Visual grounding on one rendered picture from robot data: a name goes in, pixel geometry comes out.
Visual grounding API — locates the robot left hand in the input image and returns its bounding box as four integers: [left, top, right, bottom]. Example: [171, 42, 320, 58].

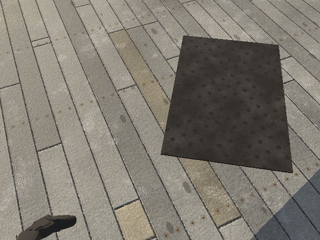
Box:
[16, 214, 77, 240]

